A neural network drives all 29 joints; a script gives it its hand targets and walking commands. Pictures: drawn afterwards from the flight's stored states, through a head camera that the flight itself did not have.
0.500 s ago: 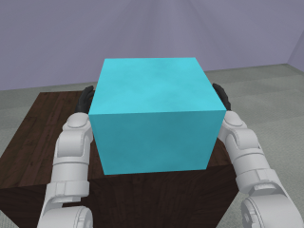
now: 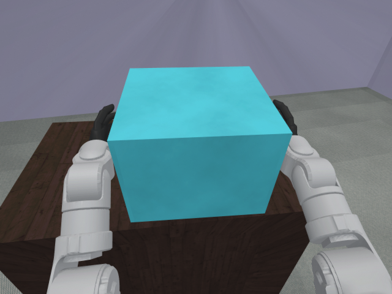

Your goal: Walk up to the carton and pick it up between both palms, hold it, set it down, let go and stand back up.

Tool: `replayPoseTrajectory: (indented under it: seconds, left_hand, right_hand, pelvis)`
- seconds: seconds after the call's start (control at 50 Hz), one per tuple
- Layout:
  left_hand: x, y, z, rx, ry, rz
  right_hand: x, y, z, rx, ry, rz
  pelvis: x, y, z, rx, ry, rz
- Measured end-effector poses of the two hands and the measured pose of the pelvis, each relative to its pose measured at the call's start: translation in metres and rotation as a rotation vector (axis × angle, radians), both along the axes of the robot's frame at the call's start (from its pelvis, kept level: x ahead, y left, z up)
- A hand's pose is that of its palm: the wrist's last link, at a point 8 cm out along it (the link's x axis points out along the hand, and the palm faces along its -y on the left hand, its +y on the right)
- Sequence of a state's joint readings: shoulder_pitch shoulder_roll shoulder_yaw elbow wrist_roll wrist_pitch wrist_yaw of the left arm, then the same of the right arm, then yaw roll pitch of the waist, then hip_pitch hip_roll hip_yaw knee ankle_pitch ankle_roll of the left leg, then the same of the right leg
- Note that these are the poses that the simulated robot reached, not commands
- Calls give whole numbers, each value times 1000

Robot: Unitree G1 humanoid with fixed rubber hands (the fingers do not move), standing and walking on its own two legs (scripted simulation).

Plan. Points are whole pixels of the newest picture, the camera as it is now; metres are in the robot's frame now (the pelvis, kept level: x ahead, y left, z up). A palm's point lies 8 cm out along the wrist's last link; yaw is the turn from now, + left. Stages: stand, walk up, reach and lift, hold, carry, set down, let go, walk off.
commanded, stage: hold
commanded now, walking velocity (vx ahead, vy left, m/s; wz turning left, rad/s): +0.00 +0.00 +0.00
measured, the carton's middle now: (194, 138) +0.39 +0.01 +0.19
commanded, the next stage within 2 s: none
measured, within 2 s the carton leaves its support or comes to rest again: neither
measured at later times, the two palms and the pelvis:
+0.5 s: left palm (103, 141) +0.36 +0.18 +0.20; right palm (284, 138) +0.36 -0.17 +0.20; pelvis +0.00 +0.01 +0.00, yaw +0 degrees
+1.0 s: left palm (102, 143) +0.36 +0.18 +0.20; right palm (285, 138) +0.36 -0.17 +0.20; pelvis +0.00 +0.00 +0.00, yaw +0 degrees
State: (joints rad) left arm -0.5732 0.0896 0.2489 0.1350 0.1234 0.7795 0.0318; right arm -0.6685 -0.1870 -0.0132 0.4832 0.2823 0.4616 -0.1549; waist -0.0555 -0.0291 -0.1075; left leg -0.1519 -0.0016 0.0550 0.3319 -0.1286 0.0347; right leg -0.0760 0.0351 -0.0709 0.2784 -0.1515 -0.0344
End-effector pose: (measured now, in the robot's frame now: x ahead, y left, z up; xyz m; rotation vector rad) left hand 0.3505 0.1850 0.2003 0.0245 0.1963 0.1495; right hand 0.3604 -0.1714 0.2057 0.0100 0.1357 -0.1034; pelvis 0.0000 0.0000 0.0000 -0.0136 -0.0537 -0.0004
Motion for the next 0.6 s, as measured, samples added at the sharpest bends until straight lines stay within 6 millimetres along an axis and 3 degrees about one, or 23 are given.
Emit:
replayPoseTrajectory:
  seconds: [0.26,0.6]
  left_hand:
    - [4,3,2,15,25,-10]
    - [8,-1,0,15,24,-14]
  right_hand:
    - [1,3,-1,12,26,-6]
    - [4,-1,-1,-3,25,-8]
  pelvis:
    - [-9,2,0,0,20,4]
    - [-2,5,0,-2,16,-7]
